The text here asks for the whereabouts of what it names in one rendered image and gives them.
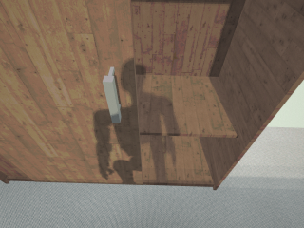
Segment wardrobe door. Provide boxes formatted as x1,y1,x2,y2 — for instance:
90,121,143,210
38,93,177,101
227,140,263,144
0,154,28,177
0,0,143,185

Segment handle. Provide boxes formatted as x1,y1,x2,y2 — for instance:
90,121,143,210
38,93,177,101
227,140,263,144
103,66,122,123

